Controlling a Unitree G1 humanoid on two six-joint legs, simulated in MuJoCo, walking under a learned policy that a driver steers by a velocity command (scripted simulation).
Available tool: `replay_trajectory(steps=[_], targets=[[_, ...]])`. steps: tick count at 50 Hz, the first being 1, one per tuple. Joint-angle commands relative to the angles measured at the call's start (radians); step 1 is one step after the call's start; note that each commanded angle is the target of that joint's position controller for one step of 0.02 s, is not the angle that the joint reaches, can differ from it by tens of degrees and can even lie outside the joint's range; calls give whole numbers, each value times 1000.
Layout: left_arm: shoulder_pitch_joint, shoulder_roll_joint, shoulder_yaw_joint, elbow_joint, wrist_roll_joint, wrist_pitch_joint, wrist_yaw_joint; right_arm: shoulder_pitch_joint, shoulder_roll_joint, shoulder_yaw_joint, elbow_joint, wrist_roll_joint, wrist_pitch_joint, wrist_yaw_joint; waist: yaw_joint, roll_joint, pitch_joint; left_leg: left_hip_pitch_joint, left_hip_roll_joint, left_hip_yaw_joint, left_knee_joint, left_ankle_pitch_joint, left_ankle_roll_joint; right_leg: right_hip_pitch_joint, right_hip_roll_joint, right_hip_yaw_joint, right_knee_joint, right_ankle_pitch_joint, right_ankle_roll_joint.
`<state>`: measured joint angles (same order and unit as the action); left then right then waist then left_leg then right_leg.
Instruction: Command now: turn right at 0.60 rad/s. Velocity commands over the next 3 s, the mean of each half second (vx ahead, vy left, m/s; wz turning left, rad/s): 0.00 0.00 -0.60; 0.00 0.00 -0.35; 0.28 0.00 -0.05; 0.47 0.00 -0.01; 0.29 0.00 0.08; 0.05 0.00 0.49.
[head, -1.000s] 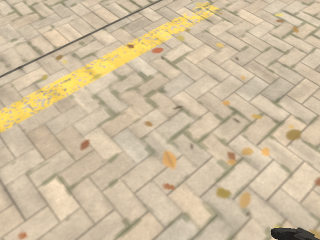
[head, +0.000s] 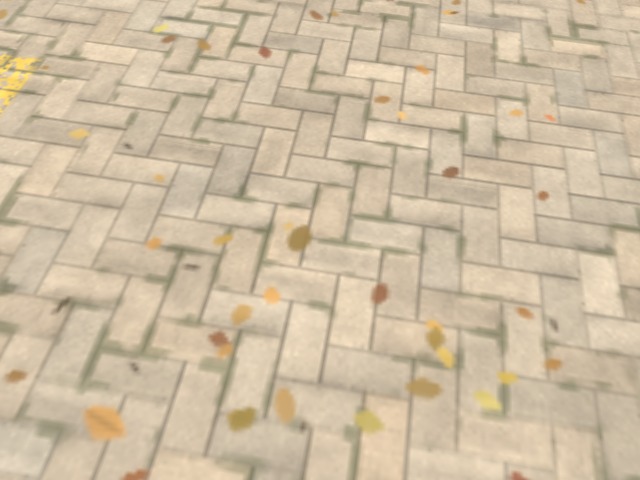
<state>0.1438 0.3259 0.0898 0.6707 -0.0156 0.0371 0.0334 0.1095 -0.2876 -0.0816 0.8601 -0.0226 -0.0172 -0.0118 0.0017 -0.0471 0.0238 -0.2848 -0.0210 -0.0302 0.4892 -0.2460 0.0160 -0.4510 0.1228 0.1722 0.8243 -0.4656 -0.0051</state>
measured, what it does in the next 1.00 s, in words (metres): steps on the spot, turning right: right foot, then left foot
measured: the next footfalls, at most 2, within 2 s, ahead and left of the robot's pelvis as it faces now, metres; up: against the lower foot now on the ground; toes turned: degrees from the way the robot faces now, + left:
right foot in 0.36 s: +0.00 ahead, -0.17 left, +0.00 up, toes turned -20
left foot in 0.82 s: +0.11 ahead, +0.05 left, +0.00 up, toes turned -27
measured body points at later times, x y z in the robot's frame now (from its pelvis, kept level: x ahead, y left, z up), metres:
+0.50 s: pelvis -0.01 -0.05 +0.00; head +0.03 -0.10 +0.45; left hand +0.23 +0.18 -0.07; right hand +0.05 -0.38 -0.12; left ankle +0.01 +0.10 -0.65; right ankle -0.02 -0.15 -0.74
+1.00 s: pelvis +0.02 -0.04 +0.00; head +0.04 -0.04 +0.45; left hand +0.28 +0.13 -0.10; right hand +0.04 -0.34 -0.10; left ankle +0.07 +0.07 -0.74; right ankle -0.03 -0.16 -0.74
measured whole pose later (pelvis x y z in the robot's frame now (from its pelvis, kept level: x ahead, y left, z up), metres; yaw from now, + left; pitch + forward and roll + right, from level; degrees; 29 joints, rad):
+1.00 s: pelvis +0.02 -0.04 +0.00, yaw -27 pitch +0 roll +0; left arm 0.18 0.28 0.04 0.65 0.02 0.04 0.01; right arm 0.17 -0.25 -0.03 0.73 -0.02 -0.02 0.00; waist 0.00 -0.03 0.03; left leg -0.24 -0.01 0.00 0.53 -0.29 0.00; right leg -0.25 0.03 0.12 0.53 -0.26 0.01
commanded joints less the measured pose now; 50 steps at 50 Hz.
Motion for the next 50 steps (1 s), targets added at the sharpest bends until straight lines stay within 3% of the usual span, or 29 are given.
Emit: replay_trajectory(steps=[1,2,3,6,10,13,15,16,17,18,19,20,21,22,23,24,26,31,37,39,40,41,42,43,44,47,49,50], targets=[[77,173,61,-39,-2,-6,-1,-87,-129,-24,-98,1,-5,-17,42,173,-78,154,331,-261,-171,335,197,-164,-77,-22,358,-36,45],[78,150,56,-36,3,5,0,-93,-113,-18,-103,16,-3,-21,30,178,-59,156,300,-207,-173,311,178,-189,-83,-32,396,17,63],[73,120,47,-41,-1,11,-5,-83,-115,-14,-102,18,2,-27,22,181,-44,145,280,-159,-180,323,179,-188,-88,-53,405,47,76],[-9,79,26,-93,-11,8,-11,-6,-142,-20,-91,9,17,-39,-33,203,-42,223,277,-91,-196,343,199,-215,-122,-117,265,95,98],[-33,58,8,-130,-2,5,-28,5,-196,-37,-101,16,27,-31,-54,223,-79,238,314,-29,-184,393,205,-88,-167,-170,57,83,92],[-11,78,15,-135,-5,12,-40,1,-218,-45,-109,28,28,-16,-46,233,-78,204,330,7,-163,398,190,17,-156,-222,-67,100,65],[18,82,22,-133,-5,19,-49,-7,-224,-47,-108,45,25,-9,-22,229,-76,197,341,22,-115,373,160,86,-146,-238,-195,155,29],[56,80,27,-120,-4,21,-51,-16,-217,-46,-106,56,25,-7,5,217,-81,172,329,49,-62,341,126,161,-128,-257,-305,237,2],[101,101,40,-103,-2,21,-44,26,-182,-38,-89,56,22,-2,17,166,-97,107,297,95,32,266,70,282,-109,-237,-396,333,-33],[151,191,68,-102,-4,18,-29,62,-127,-23,-89,25,19,4,17,-46,-124,-86,208,185,275,28,-20,469,-250,-20,-448,638,-97],[145,291,77,-137,17,7,-23,11,-77,-1,-159,-14,14,3,4,-292,-133,-383,60,169,538,-442,-92,537,-505,347,-434,907,-298],[176,233,63,-134,40,-21,-36,-72,-133,-18,-174,6,10,-5,83,-160,-203,-394,51,6,701,-451,-88,481,-521,359,-465,831,-376],[135,207,51,-126,38,-39,-38,-80,-151,-26,-179,30,12,-7,51,-121,-155,-404,70,-20,737,-370,-69,441,-461,265,-476,740,-327],[76,183,46,-126,21,-46,-33,-53,-154,-30,-161,31,16,-14,19,-80,-120,-401,87,-30,707,-277,-60,400,-399,195,-477,635,-263],[31,157,35,-133,7,-44,-27,-42,-166,-35,-152,21,20,-21,3,-70,-100,-391,93,-37,671,-215,-61,364,-368,165,-479,594,-227],[7,150,28,-140,7,-40,-21,-26,-167,-37,-148,14,22,-21,-14,-81,-99,-342,78,-29,672,-164,-67,314,-342,140,-484,612,-219],[3,145,23,-148,16,-38,-12,3,-148,-35,-148,17,20,-17,-26,-83,-123,-299,53,-24,643,-102,-78,296,-318,126,-490,604,-224],[21,157,27,-146,12,-29,-2,-28,-113,-19,-171,18,17,-12,0,-95,-112,-267,29,-40,398,-82,-99,311,-303,174,-473,479,-226],[15,140,12,-137,20,-17,-19,-23,-114,-13,-191,28,5,8,25,-108,-105,-115,23,-15,224,-129,-75,254,-306,237,-419,505,-228],[-13,120,1,-134,13,-14,-20,11,-99,-9,-189,27,-4,17,-7,-99,-109,-26,19,0,62,-45,-53,245,-282,239,-382,527,-202],[-14,102,-7,-129,9,-14,-19,38,-90,-6,-185,19,-10,21,-29,-85,-109,63,28,-1,-80,99,-35,215,-254,228,-369,488,-165],[21,72,-17,-123,20,-19,-17,53,-127,-10,-192,0,-14,20,-16,-23,-126,158,115,-78,-111,243,-5,167,-206,193,-326,370,-106],[93,48,-23,-116,40,-27,-19,45,-201,-21,-207,-12,-12,14,47,174,-139,210,274,-229,-112,455,74,98,-87,68,-186,126,-43],[68,66,-16,-126,35,-31,-15,13,-155,-4,-191,-18,-12,14,58,296,-106,94,355,-342,-151,401,208,95,-69,-17,-178,-9,3],[54,104,-6,-114,34,-30,-10,-35,-106,11,-213,-8,-16,14,46,249,-82,72,329,-316,-162,335,218,128,-100,-29,-153,-2,27],[17,60,-12,-102,36,-16,-13,-28,-126,10,-203,15,-21,8,30,214,-81,89,221,-199,-119,244,114,206,-124,-40,-307,228,34],[18,50,-18,-98,33,-11,-22,9,-107,20,-201,8,-23,11,17,168,-84,53,158,-134,-90,151,56,283,-139,-27,-342,378,18],[21,77,-11,-86,29,-11,-24,38,-109,20,-208,6,-24,16,-14,102,-71,40,119,-93,-91,87,33,266,-133,-21,-313,368,-7]])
